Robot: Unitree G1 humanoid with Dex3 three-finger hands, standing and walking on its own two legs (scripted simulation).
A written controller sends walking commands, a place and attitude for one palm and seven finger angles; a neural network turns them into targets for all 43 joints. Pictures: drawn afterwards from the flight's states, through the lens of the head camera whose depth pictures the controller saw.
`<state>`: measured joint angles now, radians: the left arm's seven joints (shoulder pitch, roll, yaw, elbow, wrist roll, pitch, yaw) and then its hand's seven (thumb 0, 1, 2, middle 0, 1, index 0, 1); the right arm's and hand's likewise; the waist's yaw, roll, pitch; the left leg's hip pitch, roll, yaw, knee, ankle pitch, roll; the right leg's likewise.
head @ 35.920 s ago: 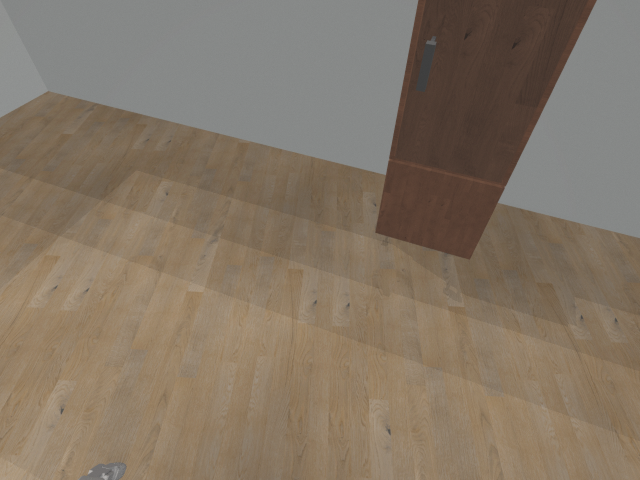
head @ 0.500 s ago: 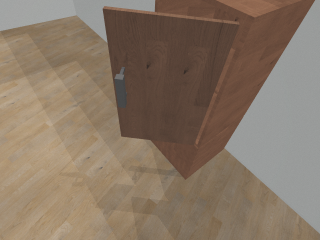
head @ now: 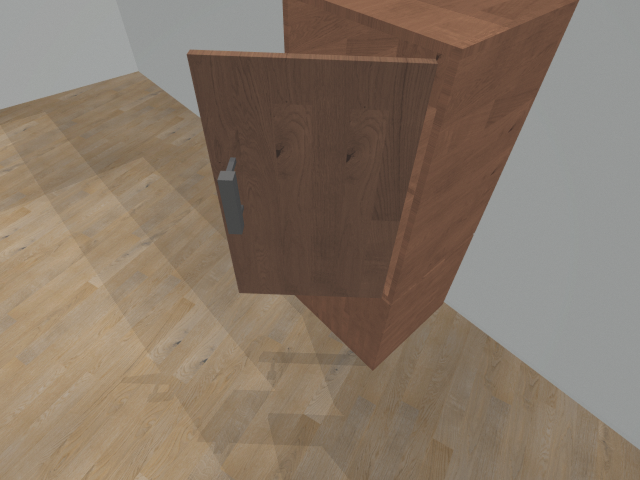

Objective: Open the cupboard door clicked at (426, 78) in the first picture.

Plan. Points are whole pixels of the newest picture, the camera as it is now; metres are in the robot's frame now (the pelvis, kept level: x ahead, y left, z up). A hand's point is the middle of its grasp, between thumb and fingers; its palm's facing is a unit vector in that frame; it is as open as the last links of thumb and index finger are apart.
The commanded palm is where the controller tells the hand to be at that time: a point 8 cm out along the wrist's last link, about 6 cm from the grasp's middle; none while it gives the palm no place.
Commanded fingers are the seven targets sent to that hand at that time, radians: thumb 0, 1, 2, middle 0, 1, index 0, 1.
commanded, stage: come to a stop and stand still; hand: left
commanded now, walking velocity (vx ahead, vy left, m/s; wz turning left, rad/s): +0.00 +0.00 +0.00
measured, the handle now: (234, 195) +0.58 +0.19 +0.01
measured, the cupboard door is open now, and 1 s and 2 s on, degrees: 46 46 46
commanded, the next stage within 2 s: look again from close up in 0.36 s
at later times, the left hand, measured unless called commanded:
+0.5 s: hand out of the picture -0.02 +0.18 -0.17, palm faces +0.03 -0.99 -0.16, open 7.4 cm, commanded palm none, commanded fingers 0.00 0.90 0.90 -0.20 -0.30 -0.20 -0.30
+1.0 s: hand out of the picture -0.01 +0.19 -0.17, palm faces +0.03 -0.99 -0.17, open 7.4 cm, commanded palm none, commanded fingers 0.00 0.90 0.90 -0.20 -0.30 -0.20 -0.30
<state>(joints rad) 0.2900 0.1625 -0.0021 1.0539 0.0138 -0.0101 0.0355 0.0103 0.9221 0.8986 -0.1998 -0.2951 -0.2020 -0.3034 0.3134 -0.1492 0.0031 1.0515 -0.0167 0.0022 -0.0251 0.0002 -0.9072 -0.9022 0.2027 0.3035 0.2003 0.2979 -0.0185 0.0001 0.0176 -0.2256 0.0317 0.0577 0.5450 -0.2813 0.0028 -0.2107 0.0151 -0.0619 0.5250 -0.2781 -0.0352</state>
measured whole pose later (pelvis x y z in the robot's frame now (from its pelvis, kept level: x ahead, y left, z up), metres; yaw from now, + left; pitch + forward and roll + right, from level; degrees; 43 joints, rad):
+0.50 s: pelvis -0.01 +0.02 +0.01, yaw +0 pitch -1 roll +0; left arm 0.34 0.15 -0.01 1.07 0.01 -0.01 0.03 0.01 0.91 0.90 -0.20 -0.29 -0.20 -0.30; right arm 0.30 -0.14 0.01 1.09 -0.01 -0.01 -0.02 0.00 -0.91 -0.90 0.20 0.30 0.20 0.30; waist 0.00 -0.02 0.01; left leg -0.23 0.00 0.07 0.47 -0.22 0.03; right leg -0.22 -0.02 -0.05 0.47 -0.23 -0.01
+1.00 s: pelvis +0.00 +0.02 +0.01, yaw +0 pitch -1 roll +0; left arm 0.31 0.16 -0.01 1.08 0.01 -0.02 0.03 0.01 0.91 0.90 -0.20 -0.29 -0.20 -0.30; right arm 0.27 -0.14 0.01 1.12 -0.01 -0.02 -0.02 0.00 -0.91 -0.90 0.20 0.30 0.20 0.30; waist 0.01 -0.03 0.02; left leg -0.20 -0.01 0.07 0.43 -0.21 0.04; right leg -0.20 -0.02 -0.05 0.44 -0.22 0.00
